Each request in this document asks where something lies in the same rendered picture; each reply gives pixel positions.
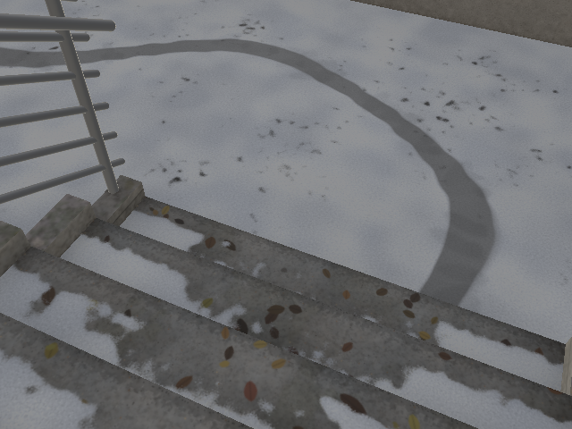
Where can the stairs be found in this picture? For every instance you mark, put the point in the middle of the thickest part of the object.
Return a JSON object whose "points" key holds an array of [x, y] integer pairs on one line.
{"points": [[175, 321]]}

